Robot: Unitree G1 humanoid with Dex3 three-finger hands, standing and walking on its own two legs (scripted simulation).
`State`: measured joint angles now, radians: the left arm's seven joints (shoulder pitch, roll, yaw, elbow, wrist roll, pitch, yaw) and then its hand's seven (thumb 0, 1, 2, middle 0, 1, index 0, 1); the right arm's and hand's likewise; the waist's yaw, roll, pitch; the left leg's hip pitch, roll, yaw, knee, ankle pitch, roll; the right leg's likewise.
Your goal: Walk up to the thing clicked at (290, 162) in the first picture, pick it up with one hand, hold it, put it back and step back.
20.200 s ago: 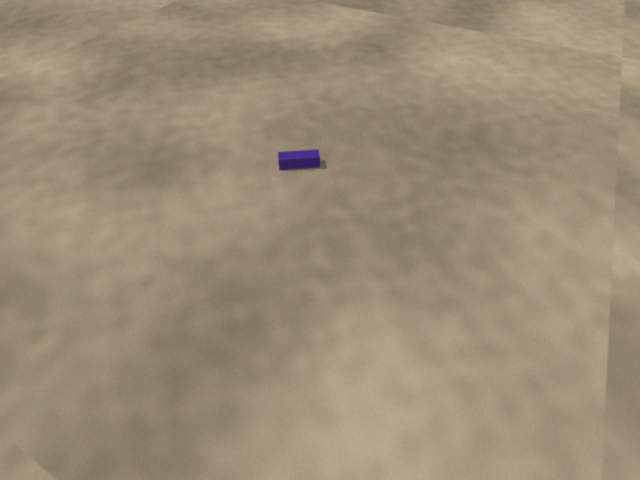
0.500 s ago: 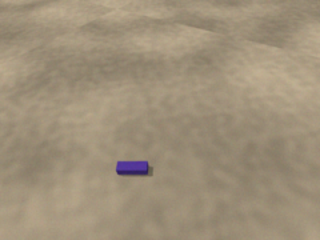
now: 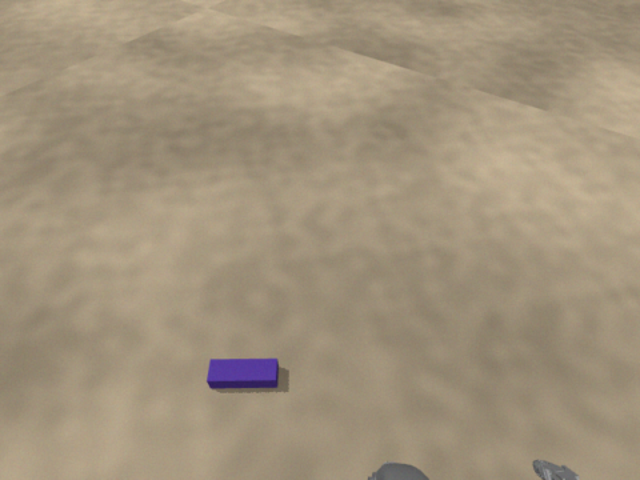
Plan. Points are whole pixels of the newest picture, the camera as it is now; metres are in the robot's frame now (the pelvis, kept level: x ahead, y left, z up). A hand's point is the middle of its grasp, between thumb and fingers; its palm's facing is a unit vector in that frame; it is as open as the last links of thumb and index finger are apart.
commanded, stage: walk up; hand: left
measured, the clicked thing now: (244, 373) +0.53 +0.25 -0.74
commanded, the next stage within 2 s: none
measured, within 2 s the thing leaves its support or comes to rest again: neither
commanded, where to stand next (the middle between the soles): +0.16 -0.01 m, yaw +2 degrees
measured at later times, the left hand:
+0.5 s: hand (148, 477) +0.16 +0.25 -0.15, palm faces -0.01 -0.94 -0.35, open 7.3 cm
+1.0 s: hand out of the picture +0.12 +0.25 -0.14, palm faces +0.03 -0.94 -0.35, open 7.4 cm
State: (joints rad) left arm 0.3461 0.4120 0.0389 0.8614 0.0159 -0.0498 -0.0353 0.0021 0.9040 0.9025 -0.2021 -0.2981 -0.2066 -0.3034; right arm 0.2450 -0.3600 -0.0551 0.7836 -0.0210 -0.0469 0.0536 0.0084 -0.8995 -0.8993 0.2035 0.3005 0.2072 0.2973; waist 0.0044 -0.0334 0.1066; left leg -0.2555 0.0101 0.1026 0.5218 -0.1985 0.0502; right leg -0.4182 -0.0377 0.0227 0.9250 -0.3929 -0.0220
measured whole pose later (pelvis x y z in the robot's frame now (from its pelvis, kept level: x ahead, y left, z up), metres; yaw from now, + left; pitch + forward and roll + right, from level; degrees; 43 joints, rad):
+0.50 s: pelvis +0.05 +0.00 -0.01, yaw +1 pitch -2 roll +0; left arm 0.11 0.37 0.01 0.96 0.00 -0.02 0.00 0.00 0.90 0.90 -0.20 -0.30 -0.21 -0.30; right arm 0.17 -0.36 -0.02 0.99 0.00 0.00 0.02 0.01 -0.90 -0.90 0.20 0.30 0.20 0.30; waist 0.00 -0.01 0.10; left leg -0.23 0.02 0.00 0.62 -0.36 -0.01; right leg -0.32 -0.05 -0.01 0.61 -0.25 0.03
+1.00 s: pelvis +0.06 -0.01 +0.01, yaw +2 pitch -3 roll +0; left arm 0.09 0.36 0.01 1.17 0.01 -0.01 -0.02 0.00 0.90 0.90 -0.20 -0.30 -0.21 -0.30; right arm 0.07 -0.35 -0.01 1.12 0.00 0.01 0.02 0.01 -0.90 -0.90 0.20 0.30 0.20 0.30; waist 0.02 0.01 0.06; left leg -0.09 0.03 -0.01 0.37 -0.23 -0.02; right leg -0.18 -0.04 -0.03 0.36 -0.13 0.02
